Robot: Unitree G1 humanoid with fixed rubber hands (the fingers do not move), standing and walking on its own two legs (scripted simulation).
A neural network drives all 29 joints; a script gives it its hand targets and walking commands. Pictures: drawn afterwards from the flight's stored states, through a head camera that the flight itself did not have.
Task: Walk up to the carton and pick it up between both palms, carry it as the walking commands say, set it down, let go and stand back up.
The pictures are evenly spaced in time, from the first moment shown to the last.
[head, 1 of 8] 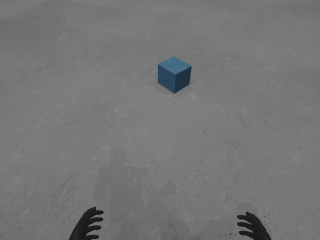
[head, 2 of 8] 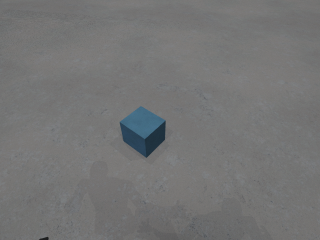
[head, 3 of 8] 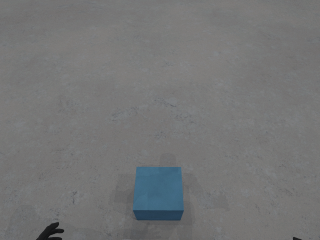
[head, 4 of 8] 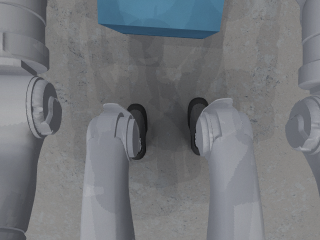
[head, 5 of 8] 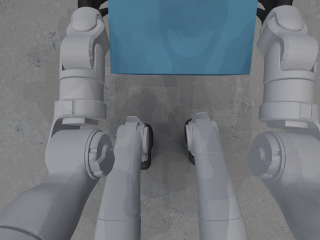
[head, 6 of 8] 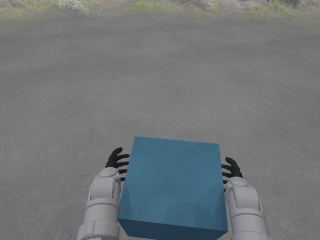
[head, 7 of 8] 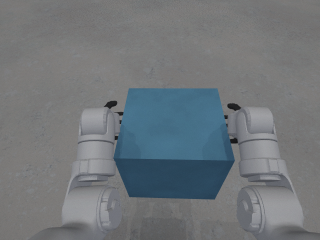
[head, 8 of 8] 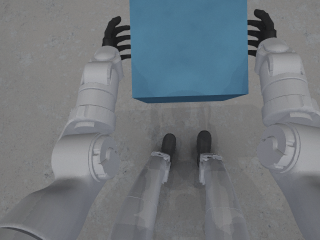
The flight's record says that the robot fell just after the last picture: yes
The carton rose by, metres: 0.72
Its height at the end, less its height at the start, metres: +0.51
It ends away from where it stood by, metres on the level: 0.96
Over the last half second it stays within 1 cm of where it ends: no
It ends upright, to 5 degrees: no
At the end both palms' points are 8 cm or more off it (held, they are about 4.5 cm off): no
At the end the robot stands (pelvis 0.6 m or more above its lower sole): yes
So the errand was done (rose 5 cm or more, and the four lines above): no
